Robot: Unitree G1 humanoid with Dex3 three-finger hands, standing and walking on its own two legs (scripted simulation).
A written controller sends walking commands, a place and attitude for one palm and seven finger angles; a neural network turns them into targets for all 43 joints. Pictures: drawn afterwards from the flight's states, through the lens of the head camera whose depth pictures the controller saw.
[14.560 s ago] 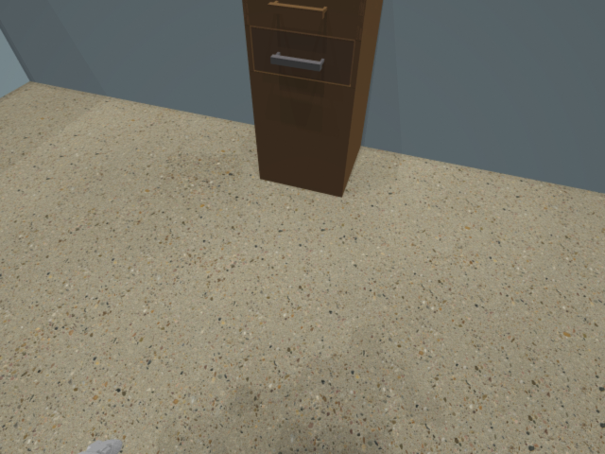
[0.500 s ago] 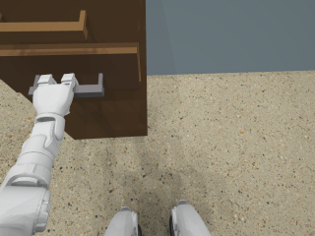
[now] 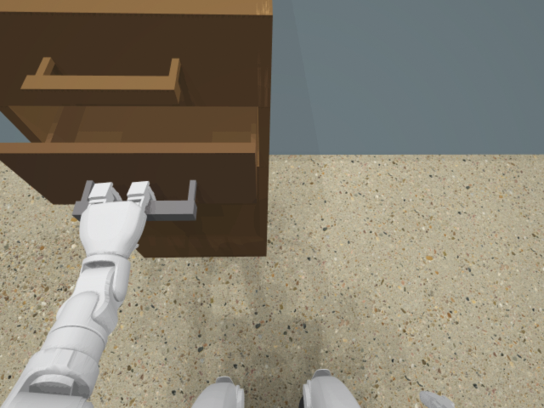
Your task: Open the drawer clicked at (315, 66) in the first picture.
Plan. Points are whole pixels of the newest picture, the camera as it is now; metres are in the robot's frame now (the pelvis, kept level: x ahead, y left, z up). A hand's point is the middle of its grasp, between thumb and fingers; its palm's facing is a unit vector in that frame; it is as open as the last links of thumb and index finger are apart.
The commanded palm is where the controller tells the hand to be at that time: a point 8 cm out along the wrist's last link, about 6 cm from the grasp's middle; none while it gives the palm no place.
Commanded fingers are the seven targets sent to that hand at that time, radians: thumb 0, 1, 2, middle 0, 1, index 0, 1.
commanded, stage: pull the drawer open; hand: left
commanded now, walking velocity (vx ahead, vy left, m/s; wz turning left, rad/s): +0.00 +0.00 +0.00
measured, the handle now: (139, 198) +0.44 +0.23 -0.04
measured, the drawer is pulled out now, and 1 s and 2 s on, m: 0.09 0.22 0.30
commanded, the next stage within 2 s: open the thumb to release the handle in 1.96 s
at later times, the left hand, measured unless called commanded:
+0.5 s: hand (121, 279) +0.31 +0.24 -0.06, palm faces -0.04 -0.04 -1.00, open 6.1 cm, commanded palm +0.27 +0.23 -0.01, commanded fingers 0.00 0.90 0.90 -0.40 -1.35 -0.40 -1.35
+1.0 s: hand (113, 324) +0.24 +0.24 -0.06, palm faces -0.03 -0.04 -1.00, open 6.1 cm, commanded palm +0.21 +0.23 -0.01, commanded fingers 0.00 0.90 0.90 -0.40 -1.35 -0.40 -1.35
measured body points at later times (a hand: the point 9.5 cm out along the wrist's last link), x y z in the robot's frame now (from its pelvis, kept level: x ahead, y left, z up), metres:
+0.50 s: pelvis -0.01 -0.01 +0.00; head +0.08 -0.01 +0.44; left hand +0.30 +0.24 +0.00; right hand +0.10 -0.27 -0.13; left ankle -0.04 +0.09 -0.66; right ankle +0.00 -0.13 -0.66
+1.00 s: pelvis -0.03 -0.01 -0.01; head +0.06 -0.02 +0.44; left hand +0.24 +0.24 +0.00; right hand +0.13 -0.26 -0.13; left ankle -0.04 +0.09 -0.66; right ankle +0.00 -0.13 -0.66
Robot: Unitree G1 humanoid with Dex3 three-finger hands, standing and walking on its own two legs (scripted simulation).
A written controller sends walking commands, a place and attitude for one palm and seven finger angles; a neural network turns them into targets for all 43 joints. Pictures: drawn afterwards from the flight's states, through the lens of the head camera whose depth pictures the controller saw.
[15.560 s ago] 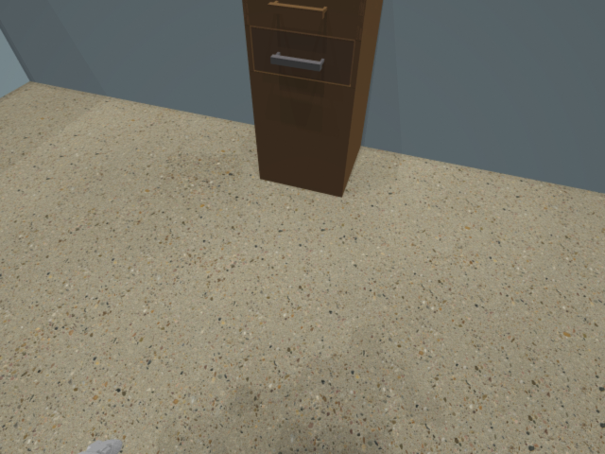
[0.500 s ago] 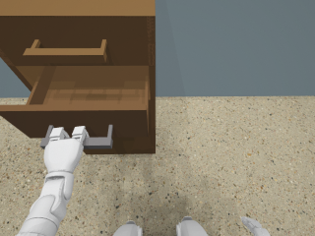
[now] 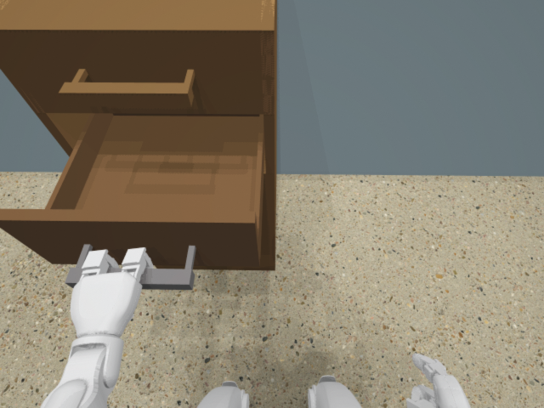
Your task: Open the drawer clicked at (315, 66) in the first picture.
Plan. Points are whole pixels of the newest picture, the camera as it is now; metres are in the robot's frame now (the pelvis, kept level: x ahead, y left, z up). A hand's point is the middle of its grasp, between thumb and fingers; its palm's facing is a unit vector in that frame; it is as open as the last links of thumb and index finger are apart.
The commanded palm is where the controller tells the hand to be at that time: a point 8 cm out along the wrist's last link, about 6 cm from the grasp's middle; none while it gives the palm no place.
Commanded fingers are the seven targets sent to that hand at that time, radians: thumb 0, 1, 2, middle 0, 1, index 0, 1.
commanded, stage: pull the drawer open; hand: left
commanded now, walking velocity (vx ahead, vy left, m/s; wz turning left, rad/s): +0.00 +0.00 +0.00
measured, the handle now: (135, 265) +0.33 +0.24 -0.03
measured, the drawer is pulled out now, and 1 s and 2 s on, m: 0.22 0.30 0.30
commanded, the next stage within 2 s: open the thumb to release the handle in 0.96 s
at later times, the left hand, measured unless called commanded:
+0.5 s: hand (116, 336) +0.23 +0.25 -0.05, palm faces -0.04 -0.05 -1.00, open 6.0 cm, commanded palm +0.18 +0.25 +0.00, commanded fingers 0.00 0.90 0.90 -0.40 -1.35 -0.40 -1.35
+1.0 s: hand (109, 360) +0.20 +0.24 -0.05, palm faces -0.06 -0.06 -1.00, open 6.1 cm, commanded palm +0.15 +0.25 +0.00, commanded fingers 0.00 0.90 0.90 -0.40 -1.35 -0.40 -1.35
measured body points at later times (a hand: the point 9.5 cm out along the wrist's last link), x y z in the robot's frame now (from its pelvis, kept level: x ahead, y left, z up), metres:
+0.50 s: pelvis +0.01 +0.00 +0.00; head +0.09 -0.01 +0.44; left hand +0.22 +0.24 +0.00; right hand +0.18 -0.25 -0.12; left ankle -0.02 +0.10 -0.66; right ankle +0.02 -0.11 -0.66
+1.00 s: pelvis +0.01 -0.01 -0.01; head +0.10 -0.02 +0.43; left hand +0.19 +0.24 +0.01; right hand +0.21 -0.24 -0.12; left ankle -0.02 +0.10 -0.66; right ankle +0.02 -0.11 -0.66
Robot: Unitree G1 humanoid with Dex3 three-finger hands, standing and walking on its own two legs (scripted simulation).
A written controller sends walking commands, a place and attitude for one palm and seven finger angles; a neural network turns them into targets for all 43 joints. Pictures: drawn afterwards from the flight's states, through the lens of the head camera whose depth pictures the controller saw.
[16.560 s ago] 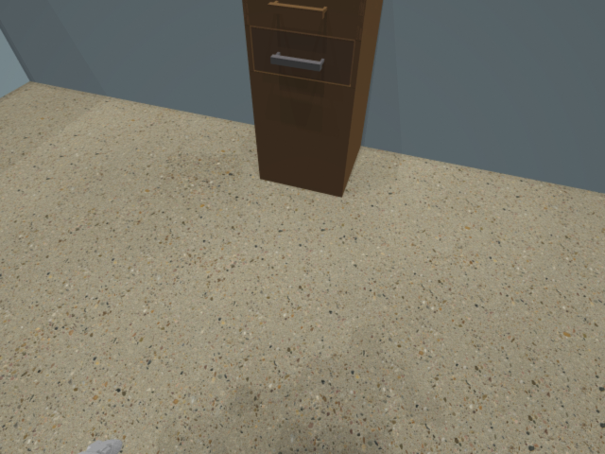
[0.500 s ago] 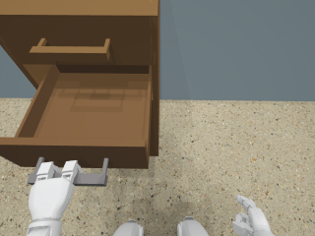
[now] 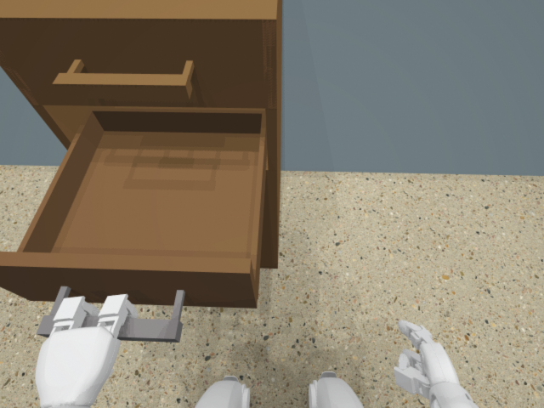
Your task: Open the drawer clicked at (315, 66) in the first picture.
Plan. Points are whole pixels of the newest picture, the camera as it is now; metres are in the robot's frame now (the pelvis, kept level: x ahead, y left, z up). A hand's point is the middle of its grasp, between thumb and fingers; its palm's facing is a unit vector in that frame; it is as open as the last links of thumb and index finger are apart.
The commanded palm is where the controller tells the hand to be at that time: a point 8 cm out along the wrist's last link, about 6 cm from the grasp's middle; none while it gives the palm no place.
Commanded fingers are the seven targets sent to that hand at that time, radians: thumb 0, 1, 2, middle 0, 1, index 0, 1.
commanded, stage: open the thumb to release the handle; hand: left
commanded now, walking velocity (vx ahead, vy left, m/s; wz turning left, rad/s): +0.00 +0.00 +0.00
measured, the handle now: (116, 312) +0.25 +0.24 -0.02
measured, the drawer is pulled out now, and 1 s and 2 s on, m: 0.30 0.30 0.30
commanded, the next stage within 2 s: lift the hand off the handle in 0.56 s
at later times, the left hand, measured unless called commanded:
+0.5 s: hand (100, 355) +0.19 +0.26 -0.03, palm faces -0.05 -0.04 -1.00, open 11.0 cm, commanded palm +0.17 +0.25 +0.01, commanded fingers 0.00 -0.50 0.30 -0.30 -1.20 -0.30 -1.20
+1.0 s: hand (103, 354) +0.19 +0.25 -0.04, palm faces -0.02 -0.04 -1.00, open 13.8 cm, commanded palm +0.18 +0.25 +0.02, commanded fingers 0.00 -0.50 0.30 -0.30 -1.20 -0.30 -1.20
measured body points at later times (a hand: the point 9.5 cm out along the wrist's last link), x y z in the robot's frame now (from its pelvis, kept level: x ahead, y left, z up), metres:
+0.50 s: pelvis -0.02 -0.01 +0.01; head +0.06 -0.02 +0.45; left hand +0.19 +0.26 +0.02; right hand +0.18 -0.24 -0.11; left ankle -0.02 +0.11 -0.64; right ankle +0.01 -0.11 -0.64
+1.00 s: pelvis -0.03 -0.01 +0.00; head +0.05 -0.02 +0.44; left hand +0.19 +0.25 +0.02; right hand +0.17 -0.24 -0.12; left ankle -0.02 +0.11 -0.64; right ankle +0.01 -0.11 -0.64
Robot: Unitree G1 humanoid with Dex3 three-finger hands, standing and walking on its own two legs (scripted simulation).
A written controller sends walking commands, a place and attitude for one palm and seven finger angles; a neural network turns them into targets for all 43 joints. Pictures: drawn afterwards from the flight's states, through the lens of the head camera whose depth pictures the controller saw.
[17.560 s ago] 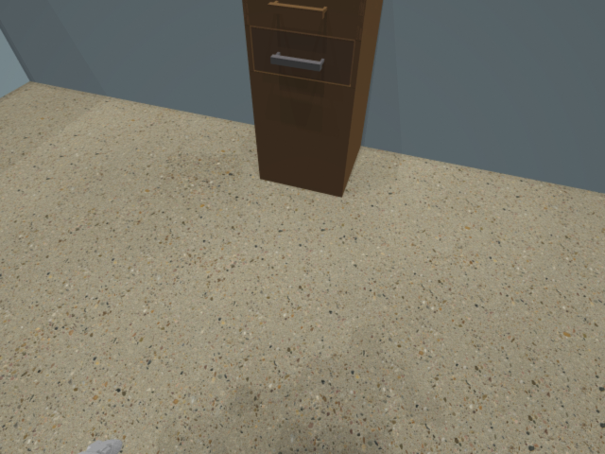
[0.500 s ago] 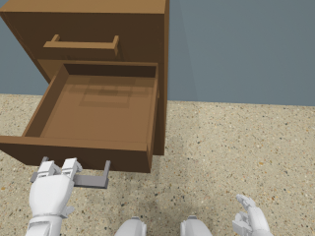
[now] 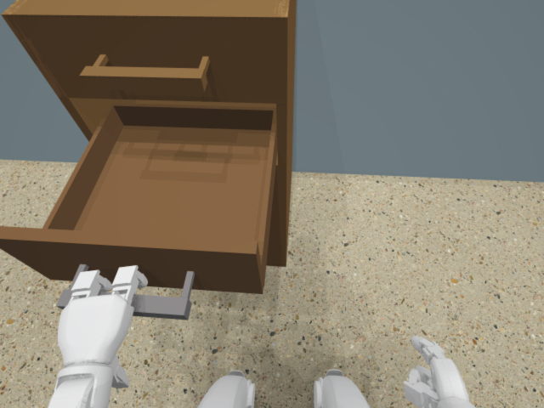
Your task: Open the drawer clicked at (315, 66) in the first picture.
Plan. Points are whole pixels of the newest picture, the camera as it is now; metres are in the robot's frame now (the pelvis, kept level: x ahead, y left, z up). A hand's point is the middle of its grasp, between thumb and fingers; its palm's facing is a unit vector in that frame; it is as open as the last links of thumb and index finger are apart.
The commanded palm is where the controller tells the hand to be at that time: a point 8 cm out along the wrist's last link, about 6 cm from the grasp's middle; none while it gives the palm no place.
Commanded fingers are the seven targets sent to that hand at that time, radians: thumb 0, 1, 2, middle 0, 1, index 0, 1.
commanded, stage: lift the hand off the handle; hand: left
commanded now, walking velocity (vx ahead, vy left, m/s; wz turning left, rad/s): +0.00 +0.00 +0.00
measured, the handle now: (130, 289) +0.28 +0.24 -0.02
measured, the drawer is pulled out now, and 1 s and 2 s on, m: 0.30 0.30 0.30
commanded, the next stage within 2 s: none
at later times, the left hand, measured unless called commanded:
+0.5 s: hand (108, 316) +0.24 +0.26 +0.00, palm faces -0.02 -0.05 -1.00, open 13.6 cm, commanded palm +0.22 +0.25 +0.06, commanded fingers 0.00 -0.50 0.30 -0.30 -1.20 -0.30 -1.20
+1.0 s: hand (104, 307) +0.24 +0.24 +0.04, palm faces -0.01 -0.07 -1.00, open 13.5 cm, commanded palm +0.22 +0.24 +0.09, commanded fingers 0.00 -0.50 0.30 -0.30 -1.20 -0.30 -1.20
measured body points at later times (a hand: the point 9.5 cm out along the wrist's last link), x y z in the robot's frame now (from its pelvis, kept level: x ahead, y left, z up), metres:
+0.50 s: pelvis +0.01 +0.01 +0.03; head +0.07 -0.01 +0.47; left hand +0.23 +0.26 +0.05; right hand +0.19 -0.24 -0.08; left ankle +0.01 +0.12 -0.64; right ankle +0.03 -0.10 -0.64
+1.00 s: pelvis +0.02 +0.00 +0.04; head +0.07 -0.02 +0.49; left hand +0.23 +0.24 +0.09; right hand +0.21 -0.23 -0.06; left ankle +0.01 +0.12 -0.64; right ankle +0.03 -0.10 -0.64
